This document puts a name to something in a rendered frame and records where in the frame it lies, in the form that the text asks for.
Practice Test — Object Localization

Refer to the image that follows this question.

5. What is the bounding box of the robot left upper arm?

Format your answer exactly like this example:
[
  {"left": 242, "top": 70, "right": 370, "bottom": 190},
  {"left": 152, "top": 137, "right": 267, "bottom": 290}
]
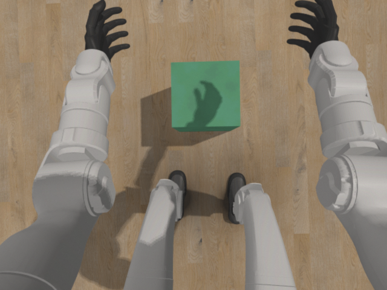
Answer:
[{"left": 0, "top": 159, "right": 115, "bottom": 290}]

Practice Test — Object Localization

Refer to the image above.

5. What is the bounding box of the robot left thigh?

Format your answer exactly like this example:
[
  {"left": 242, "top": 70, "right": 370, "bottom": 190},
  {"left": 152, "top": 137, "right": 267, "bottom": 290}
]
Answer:
[{"left": 123, "top": 185, "right": 183, "bottom": 290}]

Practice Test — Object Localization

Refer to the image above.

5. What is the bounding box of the robot right upper arm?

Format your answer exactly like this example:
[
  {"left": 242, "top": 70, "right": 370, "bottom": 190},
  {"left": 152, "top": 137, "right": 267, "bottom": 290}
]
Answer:
[{"left": 316, "top": 154, "right": 387, "bottom": 290}]

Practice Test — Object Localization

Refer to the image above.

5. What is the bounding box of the right robot forearm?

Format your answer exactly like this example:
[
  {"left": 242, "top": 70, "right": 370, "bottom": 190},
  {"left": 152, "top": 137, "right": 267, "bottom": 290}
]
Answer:
[{"left": 308, "top": 40, "right": 387, "bottom": 159}]

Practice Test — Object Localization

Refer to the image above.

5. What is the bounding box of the left robot forearm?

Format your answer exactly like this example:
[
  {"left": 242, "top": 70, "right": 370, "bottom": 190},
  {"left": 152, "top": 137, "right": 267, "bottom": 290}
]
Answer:
[{"left": 32, "top": 49, "right": 115, "bottom": 210}]

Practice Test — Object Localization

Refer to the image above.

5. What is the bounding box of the carton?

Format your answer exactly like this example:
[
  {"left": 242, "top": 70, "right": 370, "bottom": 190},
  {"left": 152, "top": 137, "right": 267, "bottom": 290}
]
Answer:
[{"left": 171, "top": 60, "right": 241, "bottom": 132}]

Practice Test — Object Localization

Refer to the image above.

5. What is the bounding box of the left robot hand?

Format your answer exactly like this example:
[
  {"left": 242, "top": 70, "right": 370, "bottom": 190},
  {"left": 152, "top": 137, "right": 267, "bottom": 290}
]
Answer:
[{"left": 85, "top": 0, "right": 130, "bottom": 63}]

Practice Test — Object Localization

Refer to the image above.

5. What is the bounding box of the right robot hand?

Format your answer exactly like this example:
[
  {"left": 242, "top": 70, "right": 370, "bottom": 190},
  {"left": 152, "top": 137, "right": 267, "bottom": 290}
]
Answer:
[{"left": 287, "top": 0, "right": 339, "bottom": 59}]

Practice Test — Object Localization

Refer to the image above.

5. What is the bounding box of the robot left shin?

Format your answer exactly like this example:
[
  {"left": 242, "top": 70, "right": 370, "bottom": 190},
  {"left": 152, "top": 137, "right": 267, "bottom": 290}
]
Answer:
[{"left": 149, "top": 179, "right": 179, "bottom": 200}]

